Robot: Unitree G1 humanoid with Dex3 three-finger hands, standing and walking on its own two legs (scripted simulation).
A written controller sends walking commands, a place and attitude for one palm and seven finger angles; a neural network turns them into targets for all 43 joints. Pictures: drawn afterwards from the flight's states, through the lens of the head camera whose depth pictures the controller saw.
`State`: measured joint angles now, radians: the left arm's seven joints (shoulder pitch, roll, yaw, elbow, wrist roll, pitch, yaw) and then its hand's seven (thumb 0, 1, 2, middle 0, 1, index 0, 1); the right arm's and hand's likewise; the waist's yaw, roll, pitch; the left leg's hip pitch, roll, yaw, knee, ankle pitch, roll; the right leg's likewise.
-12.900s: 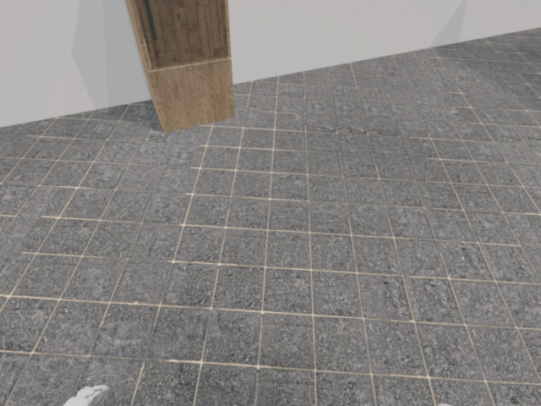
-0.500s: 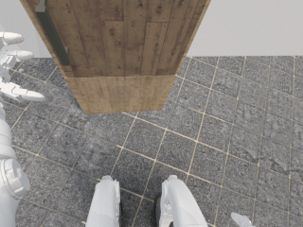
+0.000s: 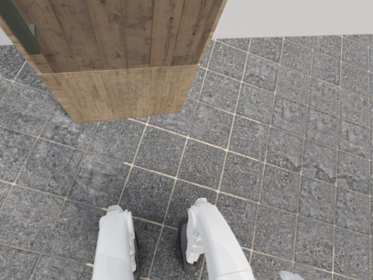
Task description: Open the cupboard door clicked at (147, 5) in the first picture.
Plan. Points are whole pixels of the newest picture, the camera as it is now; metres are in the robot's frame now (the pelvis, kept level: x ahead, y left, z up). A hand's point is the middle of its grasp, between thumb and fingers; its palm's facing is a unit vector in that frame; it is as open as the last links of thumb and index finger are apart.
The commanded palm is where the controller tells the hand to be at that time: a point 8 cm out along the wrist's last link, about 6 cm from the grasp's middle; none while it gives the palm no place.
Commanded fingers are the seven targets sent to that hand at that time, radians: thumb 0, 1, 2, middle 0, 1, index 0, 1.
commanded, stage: move the hooked fingers beside the handle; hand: left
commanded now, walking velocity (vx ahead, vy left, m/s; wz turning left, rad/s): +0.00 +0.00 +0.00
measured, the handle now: (9, 2) +0.59 +0.26 +0.07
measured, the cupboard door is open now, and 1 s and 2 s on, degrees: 0 0 0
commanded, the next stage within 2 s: slide the fingers in behind the handle in 0.64 s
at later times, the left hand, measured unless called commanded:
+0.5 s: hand out of the picture +0.52 +0.33 +0.06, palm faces +0.14 -0.99 -0.02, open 13.9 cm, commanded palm +0.51 +0.34 +0.06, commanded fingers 0.00 -0.50 0.30 -0.30 -1.20 -0.30 -1.20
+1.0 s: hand out of the picture +0.53 +0.31 +0.06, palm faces +0.11 -0.99 -0.02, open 14.0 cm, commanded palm +0.52 +0.32 +0.06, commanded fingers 0.00 -0.50 0.30 -0.30 -1.20 -0.30 -1.20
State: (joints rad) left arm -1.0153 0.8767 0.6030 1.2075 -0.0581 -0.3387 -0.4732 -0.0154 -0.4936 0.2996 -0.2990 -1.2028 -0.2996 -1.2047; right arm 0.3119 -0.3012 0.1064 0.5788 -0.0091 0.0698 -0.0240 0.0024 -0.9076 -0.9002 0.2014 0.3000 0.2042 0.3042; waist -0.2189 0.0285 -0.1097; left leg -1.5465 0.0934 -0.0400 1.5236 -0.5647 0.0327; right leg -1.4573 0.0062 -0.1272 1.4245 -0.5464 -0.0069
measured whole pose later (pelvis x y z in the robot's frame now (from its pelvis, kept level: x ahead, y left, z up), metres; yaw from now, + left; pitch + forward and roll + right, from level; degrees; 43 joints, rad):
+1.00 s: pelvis +0.01 +0.01 +0.01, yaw +1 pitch +32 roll -8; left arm -0.94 0.74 0.55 1.09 -0.09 -0.38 -0.42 -0.02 -0.49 0.30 -0.30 -1.20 -0.30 -1.20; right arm 0.29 -0.27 0.08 0.60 -0.02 0.09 0.00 0.00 -0.91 -0.90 0.20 0.30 0.20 0.30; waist -0.20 0.02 -0.12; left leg -1.49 0.08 -0.04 1.48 -0.57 0.04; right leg -1.39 0.00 -0.13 1.38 -0.55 0.00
